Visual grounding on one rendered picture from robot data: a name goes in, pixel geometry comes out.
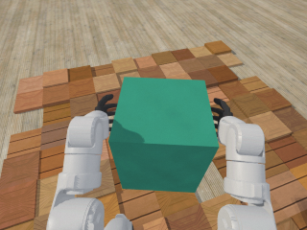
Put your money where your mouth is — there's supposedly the robot right forearm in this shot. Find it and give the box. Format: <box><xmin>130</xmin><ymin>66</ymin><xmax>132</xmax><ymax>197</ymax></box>
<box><xmin>217</xmin><ymin>116</ymin><xmax>277</xmax><ymax>230</ymax></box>

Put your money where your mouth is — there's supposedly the left robot shin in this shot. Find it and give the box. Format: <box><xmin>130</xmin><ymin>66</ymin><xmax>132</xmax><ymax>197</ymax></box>
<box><xmin>115</xmin><ymin>214</ymin><xmax>127</xmax><ymax>219</ymax></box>

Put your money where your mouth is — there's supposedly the carton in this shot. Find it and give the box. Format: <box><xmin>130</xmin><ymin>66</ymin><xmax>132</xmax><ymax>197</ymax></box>
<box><xmin>108</xmin><ymin>77</ymin><xmax>220</xmax><ymax>193</ymax></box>

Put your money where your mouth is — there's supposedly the left robot hand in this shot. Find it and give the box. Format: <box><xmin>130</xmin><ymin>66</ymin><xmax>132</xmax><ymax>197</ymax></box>
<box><xmin>94</xmin><ymin>94</ymin><xmax>118</xmax><ymax>131</ymax></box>

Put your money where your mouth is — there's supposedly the left robot thigh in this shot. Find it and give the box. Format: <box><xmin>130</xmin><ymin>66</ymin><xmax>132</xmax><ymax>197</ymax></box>
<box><xmin>104</xmin><ymin>218</ymin><xmax>132</xmax><ymax>230</ymax></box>

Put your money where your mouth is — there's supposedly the robot left upper arm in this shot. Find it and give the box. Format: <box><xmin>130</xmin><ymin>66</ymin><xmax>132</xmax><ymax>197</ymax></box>
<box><xmin>47</xmin><ymin>196</ymin><xmax>105</xmax><ymax>230</ymax></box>

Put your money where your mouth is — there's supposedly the robot right upper arm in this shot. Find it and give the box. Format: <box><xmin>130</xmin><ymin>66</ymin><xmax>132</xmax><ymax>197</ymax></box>
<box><xmin>217</xmin><ymin>204</ymin><xmax>276</xmax><ymax>230</ymax></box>

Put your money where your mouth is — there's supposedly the right robot hand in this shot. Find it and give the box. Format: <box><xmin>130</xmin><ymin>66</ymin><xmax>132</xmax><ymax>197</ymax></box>
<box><xmin>210</xmin><ymin>98</ymin><xmax>233</xmax><ymax>137</ymax></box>

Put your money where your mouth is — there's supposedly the robot left forearm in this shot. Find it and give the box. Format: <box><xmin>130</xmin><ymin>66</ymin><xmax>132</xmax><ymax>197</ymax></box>
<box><xmin>46</xmin><ymin>110</ymin><xmax>109</xmax><ymax>230</ymax></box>

